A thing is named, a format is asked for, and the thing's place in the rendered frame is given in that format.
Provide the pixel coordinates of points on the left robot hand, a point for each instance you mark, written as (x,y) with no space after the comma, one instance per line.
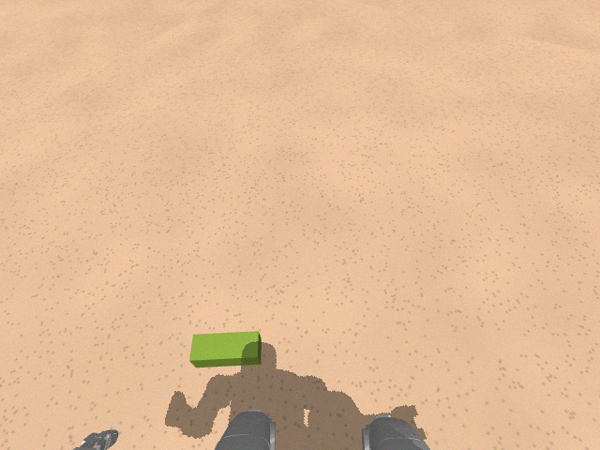
(101,441)

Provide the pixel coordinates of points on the carton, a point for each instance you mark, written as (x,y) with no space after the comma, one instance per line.
(226,349)

